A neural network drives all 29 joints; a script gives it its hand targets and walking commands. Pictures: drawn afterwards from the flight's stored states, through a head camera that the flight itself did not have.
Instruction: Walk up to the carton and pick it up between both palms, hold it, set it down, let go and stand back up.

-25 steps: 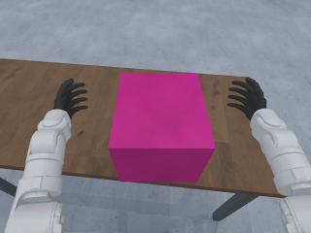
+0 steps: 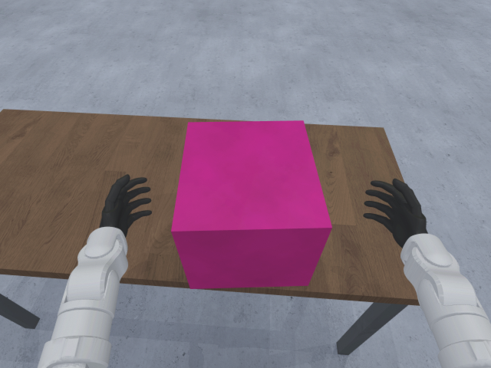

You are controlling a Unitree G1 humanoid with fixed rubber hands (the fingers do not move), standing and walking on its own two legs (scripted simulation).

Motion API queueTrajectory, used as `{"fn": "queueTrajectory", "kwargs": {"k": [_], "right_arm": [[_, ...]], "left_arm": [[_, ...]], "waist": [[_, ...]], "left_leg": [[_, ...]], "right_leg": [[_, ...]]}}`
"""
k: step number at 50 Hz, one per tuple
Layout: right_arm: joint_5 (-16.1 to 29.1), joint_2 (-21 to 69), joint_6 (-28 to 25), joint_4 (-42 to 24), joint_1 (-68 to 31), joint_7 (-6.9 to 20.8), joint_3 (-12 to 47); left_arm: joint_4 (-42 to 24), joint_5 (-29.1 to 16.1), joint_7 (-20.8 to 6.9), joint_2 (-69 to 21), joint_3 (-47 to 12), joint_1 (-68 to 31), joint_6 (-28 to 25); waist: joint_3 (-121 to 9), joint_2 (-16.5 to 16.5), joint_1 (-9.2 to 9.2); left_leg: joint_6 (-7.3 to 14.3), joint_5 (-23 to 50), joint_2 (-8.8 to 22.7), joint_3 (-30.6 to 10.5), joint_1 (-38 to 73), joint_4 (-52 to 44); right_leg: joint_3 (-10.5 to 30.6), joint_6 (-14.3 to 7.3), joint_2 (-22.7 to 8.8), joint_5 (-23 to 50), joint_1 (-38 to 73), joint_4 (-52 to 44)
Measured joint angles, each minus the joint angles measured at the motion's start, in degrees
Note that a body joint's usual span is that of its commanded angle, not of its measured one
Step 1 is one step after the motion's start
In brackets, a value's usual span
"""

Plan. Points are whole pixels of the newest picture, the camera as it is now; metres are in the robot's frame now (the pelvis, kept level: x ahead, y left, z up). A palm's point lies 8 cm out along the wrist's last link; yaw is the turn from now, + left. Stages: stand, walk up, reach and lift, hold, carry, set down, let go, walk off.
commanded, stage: set down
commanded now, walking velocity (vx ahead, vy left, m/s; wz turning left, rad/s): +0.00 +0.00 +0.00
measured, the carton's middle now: (247, 203) +0.44 +0.05 -0.03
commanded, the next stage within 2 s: let go in 1.94 s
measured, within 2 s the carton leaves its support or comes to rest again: neither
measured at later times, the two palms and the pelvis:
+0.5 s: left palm (116, 279) +0.24 +0.25 +0.01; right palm (403, 283) +0.27 -0.22 +0.01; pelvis +0.01 +0.01 +0.00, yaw +1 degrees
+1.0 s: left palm (117, 324) +0.19 +0.24 -0.04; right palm (406, 336) +0.20 -0.22 -0.03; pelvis +0.02 +0.00 +0.00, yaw +0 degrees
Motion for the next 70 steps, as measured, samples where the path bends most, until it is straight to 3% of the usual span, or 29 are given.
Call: {"fn": "queueTrajectory", "kwargs": {"k": [15, 27, 45, 53, 70], "right_arm": [[-4.0, 3.6, -7.8, -0.6, 10.6, 1.1, -1.2], [-4.1, 4.4, -16.7, -1.0, 21.0, 1.7, 0.0], [-3.9, 6.2, -30.9, 6.8, 28.3, 2.2, 3.2], [-5.4, 6.8, -32.5, 11.1, 28.1, 2.1, 3.9], [-10.7, 8.2, -27.0, 12.6, 28.4, 0.1, 3.3]], "left_arm": [[1.4, 0.2, 0.7, -1.4, -3.7, 10.9, -11.5], [2.0, 1.2, 1.1, -2.6, -6.4, 20.5, -21.7], [9.6, 1.6, 1.1, -3.5, -7.8, 27.9, -36.3], [14.2, 1.5, 1.2, -3.2, -8.2, 27.2, -36.5], [13.8, 5.4, -0.5, -3.9, -6.6, 28.0, -27.1]], "waist": [[0.1, 0.0, 0.37], [0.0, 0.2, 0.04], [1.8, 0.2, -0.11], [2.0, -0.1, -0.16], [2.6, -0.1, -0.19]], "left_leg": [[0.1, -0.4, -0.7, -1.1, 0.8, 0.4], [0.3, -2.3, -0.9, -1.2, 2.5, 1.2], [0.1, -4.3, -0.6, -1.1, 4.1, 3.6], [-0.1, -4.8, -0.6, -1.1, 3.9, 4.7], [-0.1, -4.7, -0.7, -0.8, 7.6, 2.5]], "right_leg": [[-0.7, 0.1, -0.5, -0.9, 1.1, 0.6], [-0.3, 0.4, -0.6, -2.1, 3.3, 0.3], [0.4, 0.2, -0.2, -3.9, 4.7, 2.6], [0.5, 0.0, -0.1, -4.8, 4.0, 4.6], [1.0, 0.0, -0.2, -4.5, 7.6, 2.3]]}}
